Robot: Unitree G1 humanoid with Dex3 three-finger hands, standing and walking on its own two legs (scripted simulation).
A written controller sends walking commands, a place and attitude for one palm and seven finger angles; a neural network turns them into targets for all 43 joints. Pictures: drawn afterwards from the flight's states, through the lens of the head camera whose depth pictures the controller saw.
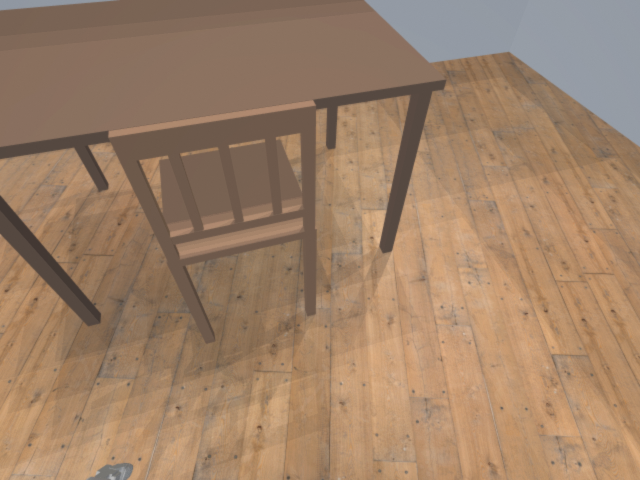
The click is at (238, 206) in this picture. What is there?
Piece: chair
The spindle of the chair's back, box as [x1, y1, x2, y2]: [218, 145, 243, 222]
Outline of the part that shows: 221,146 218,148 235,222 242,221 243,219 228,145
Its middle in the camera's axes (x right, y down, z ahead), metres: -0.20 -0.12 +0.85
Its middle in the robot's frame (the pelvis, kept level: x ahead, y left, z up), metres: +0.70 +0.23 -0.11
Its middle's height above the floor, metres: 0.66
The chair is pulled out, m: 0.00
